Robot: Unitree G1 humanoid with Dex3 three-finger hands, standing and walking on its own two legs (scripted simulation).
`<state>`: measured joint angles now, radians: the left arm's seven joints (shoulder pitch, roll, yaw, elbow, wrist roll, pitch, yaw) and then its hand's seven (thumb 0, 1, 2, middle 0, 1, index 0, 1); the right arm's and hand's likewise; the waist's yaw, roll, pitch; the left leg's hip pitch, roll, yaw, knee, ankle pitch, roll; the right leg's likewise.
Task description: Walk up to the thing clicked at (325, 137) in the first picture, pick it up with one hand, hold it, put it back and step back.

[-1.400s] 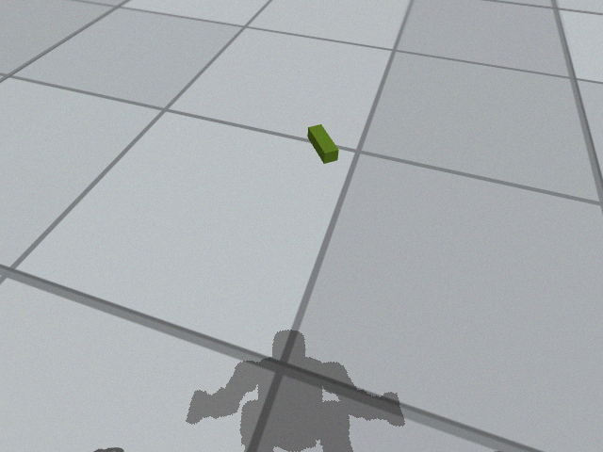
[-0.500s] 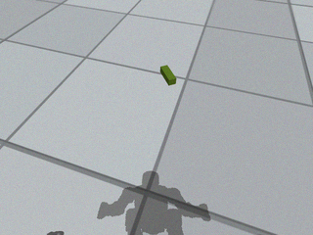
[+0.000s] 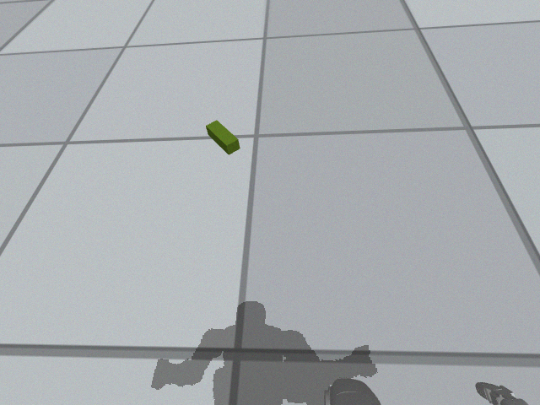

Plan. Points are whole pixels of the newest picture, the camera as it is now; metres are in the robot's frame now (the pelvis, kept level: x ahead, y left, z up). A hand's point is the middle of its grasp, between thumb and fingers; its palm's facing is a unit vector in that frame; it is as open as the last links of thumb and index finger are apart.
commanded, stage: walk up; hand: left
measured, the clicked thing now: (222, 137) +1.48 +0.29 -0.73
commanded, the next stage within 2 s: none
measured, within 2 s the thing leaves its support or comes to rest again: neither
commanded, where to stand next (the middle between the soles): +0.99 +0.43 m, yaw -54 degrees
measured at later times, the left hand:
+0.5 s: hand (99, 277) +0.38 +0.39 -0.17, palm faces -0.31 -0.81 -0.50, open 7.4 cm
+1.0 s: hand (134, 160) +0.70 +0.37 -0.13, palm faces -0.40 -0.76 -0.51, open 7.4 cm
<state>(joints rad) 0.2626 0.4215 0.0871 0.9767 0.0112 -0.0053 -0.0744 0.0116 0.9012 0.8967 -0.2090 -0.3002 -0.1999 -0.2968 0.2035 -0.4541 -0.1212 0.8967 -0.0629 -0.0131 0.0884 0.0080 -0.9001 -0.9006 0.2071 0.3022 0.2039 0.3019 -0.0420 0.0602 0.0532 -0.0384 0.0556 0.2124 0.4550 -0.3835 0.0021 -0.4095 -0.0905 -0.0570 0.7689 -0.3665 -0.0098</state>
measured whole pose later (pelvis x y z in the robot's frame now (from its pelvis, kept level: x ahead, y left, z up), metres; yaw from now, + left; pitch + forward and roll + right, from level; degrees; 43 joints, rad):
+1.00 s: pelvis +0.46 +0.18 -0.02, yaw -28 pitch -3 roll -2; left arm 0.23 0.38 0.04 0.82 -0.02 -0.06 0.08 0.00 0.90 0.90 -0.21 -0.30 -0.20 -0.30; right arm 0.34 -0.37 -0.09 0.75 -0.07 0.07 0.08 0.01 -0.90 -0.90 0.21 0.30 0.20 0.30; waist -0.07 0.12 0.10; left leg -0.41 -0.01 0.05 1.22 -0.53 -0.08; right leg -0.38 0.02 -0.12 0.70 -0.29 -0.08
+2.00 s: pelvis +0.82 +0.40 -0.03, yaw -45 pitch -3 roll -1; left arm 0.36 0.42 0.05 0.82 0.04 -0.09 0.09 0.00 0.89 0.90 -0.22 -0.30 -0.21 -0.30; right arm 0.23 -0.50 -0.12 0.70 -0.07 0.10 0.09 0.01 -0.90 -0.90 0.21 0.30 0.20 0.30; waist -0.01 0.16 0.10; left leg -0.57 0.16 -0.11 1.20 -0.38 -0.02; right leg -0.41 -0.07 0.02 0.76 -0.32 0.00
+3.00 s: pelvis +1.04 +0.47 -0.01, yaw -56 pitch -3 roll +1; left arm 0.11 0.35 0.03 0.92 0.03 0.04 0.01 0.01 0.90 0.90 -0.21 -0.30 -0.20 -0.30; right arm 0.18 -0.39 -0.04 0.90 0.01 -0.05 -0.04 0.01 -0.90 -0.90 0.21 0.30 0.21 0.30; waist 0.00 -0.03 0.13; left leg -0.36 0.05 -0.01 0.77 -0.39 -0.02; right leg -0.23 0.00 0.05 0.66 -0.38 -0.02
